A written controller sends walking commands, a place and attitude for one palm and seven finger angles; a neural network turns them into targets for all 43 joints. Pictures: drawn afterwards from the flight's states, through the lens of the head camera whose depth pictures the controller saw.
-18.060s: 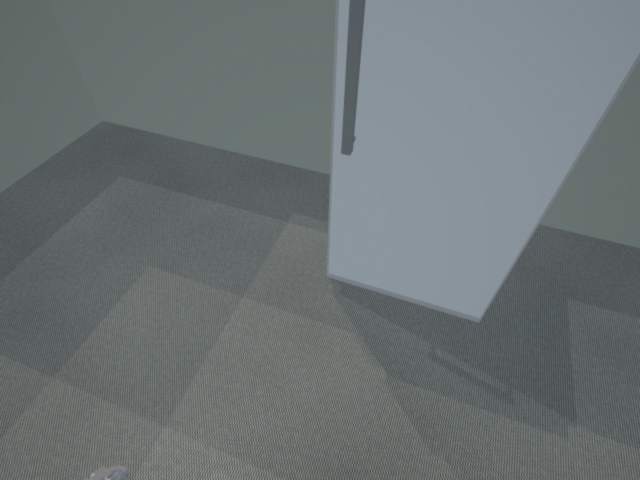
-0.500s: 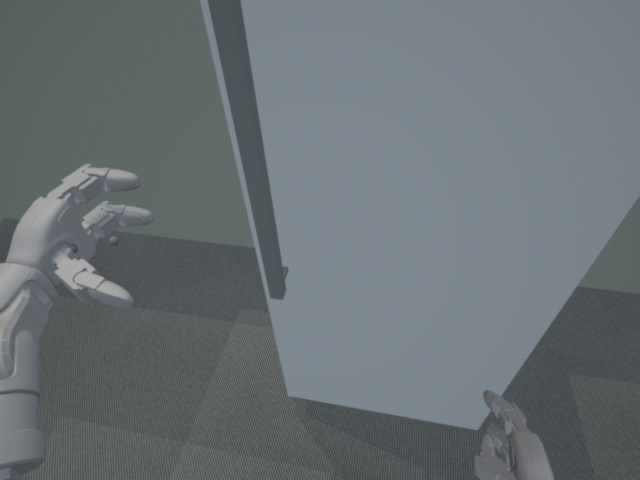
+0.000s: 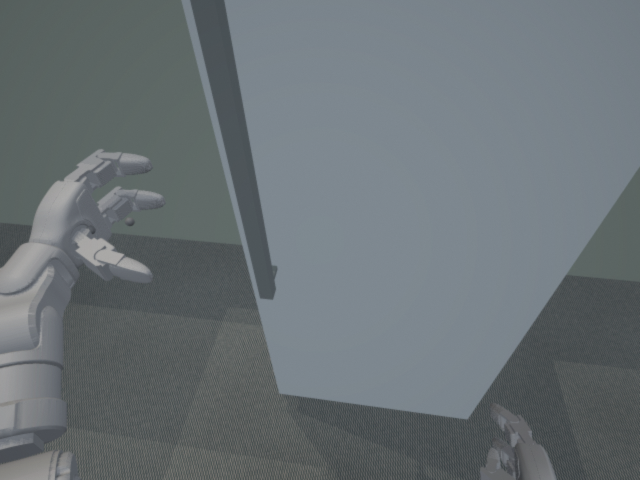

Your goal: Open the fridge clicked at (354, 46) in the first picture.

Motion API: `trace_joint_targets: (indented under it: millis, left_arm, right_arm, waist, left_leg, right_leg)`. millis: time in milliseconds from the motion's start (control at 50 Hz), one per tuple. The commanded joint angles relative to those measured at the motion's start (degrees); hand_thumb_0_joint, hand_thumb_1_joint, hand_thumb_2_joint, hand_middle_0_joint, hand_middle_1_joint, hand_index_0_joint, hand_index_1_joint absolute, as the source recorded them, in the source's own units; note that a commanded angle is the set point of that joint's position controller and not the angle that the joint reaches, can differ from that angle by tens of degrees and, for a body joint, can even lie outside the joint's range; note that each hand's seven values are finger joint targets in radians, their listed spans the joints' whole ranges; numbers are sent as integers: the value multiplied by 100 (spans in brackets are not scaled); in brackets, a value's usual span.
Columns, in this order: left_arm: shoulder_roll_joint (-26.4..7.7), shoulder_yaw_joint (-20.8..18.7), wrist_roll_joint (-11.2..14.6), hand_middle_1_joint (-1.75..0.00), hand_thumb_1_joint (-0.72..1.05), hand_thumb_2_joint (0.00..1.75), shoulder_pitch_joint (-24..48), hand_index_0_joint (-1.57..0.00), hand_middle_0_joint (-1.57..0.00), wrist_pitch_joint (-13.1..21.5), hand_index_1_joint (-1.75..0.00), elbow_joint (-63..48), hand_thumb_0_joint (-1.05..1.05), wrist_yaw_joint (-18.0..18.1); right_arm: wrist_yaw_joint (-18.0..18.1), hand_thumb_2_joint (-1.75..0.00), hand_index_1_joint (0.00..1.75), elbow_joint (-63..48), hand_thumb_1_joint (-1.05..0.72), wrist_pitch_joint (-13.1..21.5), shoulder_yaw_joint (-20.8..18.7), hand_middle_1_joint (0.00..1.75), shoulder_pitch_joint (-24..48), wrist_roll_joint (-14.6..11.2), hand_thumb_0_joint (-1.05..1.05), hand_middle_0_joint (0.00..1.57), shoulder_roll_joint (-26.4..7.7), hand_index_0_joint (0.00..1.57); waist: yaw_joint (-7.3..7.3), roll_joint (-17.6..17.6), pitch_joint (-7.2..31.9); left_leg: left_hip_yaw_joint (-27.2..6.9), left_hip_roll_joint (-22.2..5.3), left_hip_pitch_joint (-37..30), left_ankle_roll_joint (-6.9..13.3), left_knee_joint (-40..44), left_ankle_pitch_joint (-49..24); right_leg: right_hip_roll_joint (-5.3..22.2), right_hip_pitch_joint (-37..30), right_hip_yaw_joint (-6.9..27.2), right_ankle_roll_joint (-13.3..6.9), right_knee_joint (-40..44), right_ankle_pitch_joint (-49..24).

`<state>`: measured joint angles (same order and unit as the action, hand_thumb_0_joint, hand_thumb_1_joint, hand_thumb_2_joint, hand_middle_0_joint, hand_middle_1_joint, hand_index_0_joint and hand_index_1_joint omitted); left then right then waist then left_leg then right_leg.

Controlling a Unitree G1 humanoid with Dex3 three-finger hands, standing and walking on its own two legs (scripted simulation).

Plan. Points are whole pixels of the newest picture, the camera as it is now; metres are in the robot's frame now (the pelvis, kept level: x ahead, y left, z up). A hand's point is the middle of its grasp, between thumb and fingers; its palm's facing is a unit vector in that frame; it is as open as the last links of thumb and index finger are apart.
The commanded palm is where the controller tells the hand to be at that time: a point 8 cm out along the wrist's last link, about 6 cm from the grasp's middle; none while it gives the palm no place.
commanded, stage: move the hooked fingers beside the handle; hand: left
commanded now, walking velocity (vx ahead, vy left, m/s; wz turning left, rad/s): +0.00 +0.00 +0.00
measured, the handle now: (250, 178) +0.47 +0.14 +0.15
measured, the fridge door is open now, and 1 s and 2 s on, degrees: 0 0 0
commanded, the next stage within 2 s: feel for the door with the fingertips in 1.68 s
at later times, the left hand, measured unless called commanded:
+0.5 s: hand (168, 199) +0.37 +0.21 +0.19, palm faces -0.05 -1.00 -0.03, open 14.0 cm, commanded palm +0.36 +0.26 +0.19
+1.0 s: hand (195, 180) +0.42 +0.19 +0.18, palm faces -0.05 -1.00 -0.02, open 14.0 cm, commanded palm +0.39 +0.25 +0.19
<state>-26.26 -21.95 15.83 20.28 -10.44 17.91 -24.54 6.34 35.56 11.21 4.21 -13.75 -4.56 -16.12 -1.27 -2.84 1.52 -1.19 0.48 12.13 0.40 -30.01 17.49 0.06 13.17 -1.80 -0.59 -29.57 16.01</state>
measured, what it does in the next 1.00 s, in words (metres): stands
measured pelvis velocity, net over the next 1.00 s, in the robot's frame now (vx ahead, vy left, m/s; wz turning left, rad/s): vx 0.00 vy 0.00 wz -0.02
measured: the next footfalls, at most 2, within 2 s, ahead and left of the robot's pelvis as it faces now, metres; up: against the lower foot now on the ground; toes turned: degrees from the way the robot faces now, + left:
none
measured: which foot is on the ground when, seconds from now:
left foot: down 0.00-1.00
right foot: down 0.00-1.00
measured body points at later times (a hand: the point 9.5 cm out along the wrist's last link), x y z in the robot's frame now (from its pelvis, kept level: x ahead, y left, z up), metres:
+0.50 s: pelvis +0.00 +0.00 +0.00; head -0.01 -0.01 +0.45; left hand +0.37 +0.26 +0.19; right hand +0.16 -0.24 -0.09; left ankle -0.02 +0.12 -0.74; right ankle +0.00 -0.11 -0.74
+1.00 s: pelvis +0.00 +0.00 +0.00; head +0.01 -0.01 +0.45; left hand +0.42 +0.25 +0.19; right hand +0.11 -0.26 -0.10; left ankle -0.02 +0.12 -0.74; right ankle +0.00 -0.11 -0.74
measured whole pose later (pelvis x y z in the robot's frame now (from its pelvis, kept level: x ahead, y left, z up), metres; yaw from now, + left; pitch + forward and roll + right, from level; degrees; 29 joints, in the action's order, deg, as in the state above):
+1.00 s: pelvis +0.00 +0.00 +0.00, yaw -1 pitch +2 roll +0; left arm -24.1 -18.2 11.9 36.0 -5.0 36.8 -17.7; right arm 5.4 37.5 6.8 3.0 -17.8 -4.0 -16.1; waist 2.2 -2.2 2.3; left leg 0.2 0.1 14.3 0.5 -29.1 17.2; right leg -0.4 16.0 -0.5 -0.5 -28.9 15.3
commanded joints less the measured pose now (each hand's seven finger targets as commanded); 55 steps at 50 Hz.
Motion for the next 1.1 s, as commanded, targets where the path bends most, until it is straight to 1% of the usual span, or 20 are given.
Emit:
trace_joint_targets:
  millis: [0, 20, 100, 180, 220, 240, 280, 360, 420, 500, 520, 580, 620, 700, 760, 820, 940, 1000, 1020, 1080]
  left_arm:
    - [-1438, -346, 122, -120, -50, 30, 2351, -30, -30, 417, -120, -1094, 0, 100]
    - [-1555, -477, 130, -120, -50, 30, 2138, -30, -30, 390, -120, -916, 0, 116]
    - [-1406, -359, 64, -120, -50, 30, 2245, -30, -30, 369, -120, -1170, 0, 207]
    - [-1167, -167, 76, -120, -50, 30, 2416, -30, -30, 356, -120, -1196, 0, 307]
    - [-1267, -174, 14, -120, -50, 30, 2547, -30, -30, 330, -120, -995, 0, 382]
    - [-1138, -47, 15, -120, -50, 30, 2802, -30, -30, 340, -120, -1067, 0, 404]
    - [-1342, -224, -29, -120, -50, 30, 2828, -30, -30, 342, -120, -906, 0, 479]
    - [-1064, 67, -63, -120, -50, 30, 3162, -30, -30, 450, -120, -1054, 0, 536]
    - [-1102, 19, -64, -120, -50, 30, 3051, -30, -30, 452, -120, -640, 0, 570]
    - [-1232, -14, -145, -120, -50, 30, 3300, -30, -30, 394, -120, -98, 0, 616]
    - [-1351, -59, -185, -120, -50, 30, 3386, -30, -30, 432, -120, -9, 0, 639]
    - [-1153, 169, -185, -120, -50, 30, 3931, -30, -30, 620, -120, -275, 0, 637]
    - [-1360, -64, -157, -120, -50, 30, 3767, -30, -30, 727, -120, -81, 0, 644]
    - [-1166, 106, -185, -120, -50, 30, 3849, -30, -30, 751, -120, 328, 0, 604]
    - [-1136, 144, -210, -120, -50, 30, 3891, -30, -30, 731, -120, 521, 0, 632]
    - [-1250, 106, -248, -120, -50, 30, 4199, -30, -30, 834, -120, 553, 0, 707]
    - [-1438, -94, -295, -120, -50, 30, 4117, -30, -30, 1015, -120, 561, 0, 710]
    - [-1341, -80, -242, -120, -50, 30, 3911, -30, -30, 962, -120, 755, 0, 663]
    - [-1510, -215, -256, -120, -50, 30, 3771, -30, -30, 955, -120, 836, 0, 659]
    - [-1393, -109, -261, -120, -50, 30, 3922, -30, -30, 982, -120, 429, 0, 634]
  right_arm:
    - [73, -90, 30, -911, -90, 311, -264, 30, 619, -27, 0, 20, -601, 20]
    - [51, -90, 30, -901, -90, 290, -279, 30, 576, -14, 0, 20, -622, 20]
    - [17, -90, 30, -985, -90, 261, -274, 30, 648, -23, 0, 20, -583, 20]
    - [11, -90, 30, -957, -90, 214, -276, 30, 632, -20, 0, 20, -572, 20]
    - [32, -90, 30, -886, -90, 171, -283, 30, 579, -21, 0, 20, -611, 20]
    - [39, -90, 30, -890, -90, 170, -279, 30, 600, -23, 0, 20, -592, 20]
    - [61, -90, 30, -861, -90, 143, -286, 30, 555, -13, 0, 20, -605, 20]
    - [54, -90, 30, -854, -90, 141, -269, 30, 560, 1, 0, 20, -550, 20]
    - [47, -90, 30, -783, -90, 100, -284, 30, 459, 7, 0, 20, -604, 20]
    - [56, -90, 30, -741, -90, 13, -288, 30, 401, -18, 0, 20, -630, 20]
    - [53, -90, 30, -696, -90, -24, -309, 30, 349, -17, 0, 20, -664, 20]
    - [56, -90, 30, -750, -90, -4, -310, 30, 332, 0, 0, 20, -619, 20]
    - [44, -90, 30, -715, -90, -7, -338, 30, 240, 27, 0, 20, -653, 20]
    - [37, -90, 30, -647, -90, -42, -341, 30, 147, 2, 0, 20, -659, 20]
    - [11, -90, 30, -638, -90, -88, -375, 30, 76, -4, 0, 20, -688, 20]
    - [5, -90, 30, -591, -90, -125, -399, 30, -19, 10, 0, 20, -722, 20]
    - [-20, -90, 30, -623, -90, -175, -412, 30, -99, 38, 0, 20, -708, 20]
    - [-26, -90, 30, -637, -90, -188, -412, 30, -97, 20, 0, 20, -705, 20]
    - [-23, -90, 30, -637, -90, -215, -425, 30, -131, 21, 0, 20, -744, 20]
    - [-32, -90, 30, -735, -90, -194, -427, 30, -77, 22, 0, 20, -703, 20]
  waist:
    - [83, -156, 1323]
    - [15, 181, 1253]
    - [-7, -222, 1469]
    - [65, 1, 1380]
    - [88, 141, 1245]
    - [142, 66, 1252]
    - [120, 87, 1322]
    - [144, -223, 1555]
    - [136, 281, 1461]
    - [188, 56, 1258]
    - [194, 189, 1273]
    - [268, -208, 1629]
    - [202, 187, 1768]
    - [253, -56, 1537]
    - [268, 133, 1539]
    - [301, 267, 1607]
    - [249, 97, 1897]
    - [240, 101, 1623]
    - [198, 336, 1624]
    - [215, 37, 1837]
  left_leg:
    - [-37, -30, -540, 129, 329, -1574]
    - [-41, -51, -439, 150, 324, -1634]
    - [-36, -43, -556, 111, 316, -1816]
    - [-22, -58, -546, 125, 339, -1729]
    - [-29, -79, -466, 130, 360, -1544]
    - [-29, -64, -508, 141, 375, -1496]
    - [-40, -62, -476, 128, 374, -1498]
    - [-39, -58, -683, 118, 329, -1771]
    - [-56, -79, -517, 131, 355, -1749]
    - [-13, -59, -314, 127, 390, -1427]
    - [3, -81, -325, 146, 371, -1451]
    - [-8, -54, -556, 139, 329, -1633]
    - [-15, -81, -531, 156, 290, -1798]
    - [15, -59, -395, 137, 328, -1686]
    - [55, -65, -336, 163, 312, -1694]
    - [35, -84, -344, 175, 301, -1701]
    - [104, -71, -368, 182, 282, -1978]
    - [114, -76, -274, 174, 321, -1817]
    - [121, -87, -221, 188, 326, -1820]
    - [121, -70, -368, 186, 315, -1959]
  right_leg:
    - [63, -170, -89, -80, 293, -1592]
    - [49, -244, -78, -83, 323, -1655]
    - [80, -267, -93, -107, 223, -1763]
    - [63, -197, -92, -87, 261, -1712]
    - [62, -129, -88, -90, 312, -1490]
    - [68, -79, -73, -83, 329, -1476]
    - [70, -142, -71, -88, 315, -1469]
    - [87, -203, -48, -118, 277, -1708]
    - [69, -252, -78, -109, 292, -1709]
    - [96, -88, -39, -102, 339, -1465]
    - [91, -119, -18, -105, 370, -1458]
    - [97, -175, 2, -124, 311, -1645]
    - [73, -337, -3, -118, 296, -1812]
    - [81, -185, -8, -121, 290, -1765]
    - [74, -197, 4, -107, 303, -1824]
    - [62, -206, 6, -111, 303, -1784]
    - [60, -485, 51, -108, 231, -2188]
    - [47, -329, 33, -105, 273, -2056]
    - [45, -405, 26, -97, 284, -2043]
    - [50, -465, 45, -108, 239, -2188]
